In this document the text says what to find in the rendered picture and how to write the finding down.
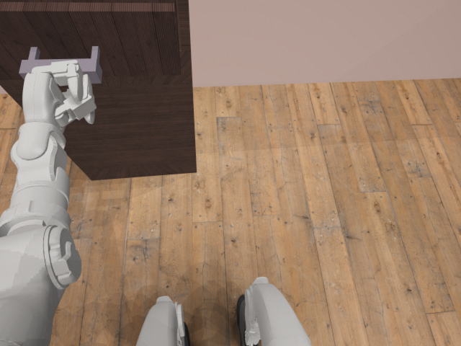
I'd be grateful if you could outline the drawer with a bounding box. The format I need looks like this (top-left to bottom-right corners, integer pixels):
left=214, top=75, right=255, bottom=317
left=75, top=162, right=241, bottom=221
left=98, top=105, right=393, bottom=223
left=0, top=0, right=181, bottom=80

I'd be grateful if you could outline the right robot foot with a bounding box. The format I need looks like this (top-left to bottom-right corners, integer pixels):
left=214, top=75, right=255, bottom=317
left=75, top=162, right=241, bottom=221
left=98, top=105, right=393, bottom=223
left=237, top=294, right=259, bottom=346

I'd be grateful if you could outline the handle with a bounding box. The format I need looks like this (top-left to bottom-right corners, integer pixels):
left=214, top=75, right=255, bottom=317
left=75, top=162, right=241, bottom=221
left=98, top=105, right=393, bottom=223
left=19, top=46, right=102, bottom=85

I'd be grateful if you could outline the right robot shin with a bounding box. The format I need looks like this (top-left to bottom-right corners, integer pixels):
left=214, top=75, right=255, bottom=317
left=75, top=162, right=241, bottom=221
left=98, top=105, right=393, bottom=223
left=245, top=277, right=269, bottom=346

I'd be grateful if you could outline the left robot upper arm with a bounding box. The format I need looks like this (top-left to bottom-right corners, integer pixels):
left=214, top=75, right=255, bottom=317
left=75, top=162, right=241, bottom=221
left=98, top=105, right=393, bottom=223
left=0, top=225, right=81, bottom=346

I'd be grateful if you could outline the cabinet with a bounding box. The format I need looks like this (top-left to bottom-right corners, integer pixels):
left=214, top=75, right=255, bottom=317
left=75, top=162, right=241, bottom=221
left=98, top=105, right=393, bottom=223
left=0, top=0, right=197, bottom=181

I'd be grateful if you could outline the robot left forearm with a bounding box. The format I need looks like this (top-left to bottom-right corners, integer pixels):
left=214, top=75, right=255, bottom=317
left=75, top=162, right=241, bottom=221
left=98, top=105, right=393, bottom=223
left=0, top=122, right=71, bottom=237

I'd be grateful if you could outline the robot left hand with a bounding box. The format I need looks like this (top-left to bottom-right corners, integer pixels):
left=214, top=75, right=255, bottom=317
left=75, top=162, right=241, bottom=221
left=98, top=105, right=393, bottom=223
left=22, top=60, right=97, bottom=133

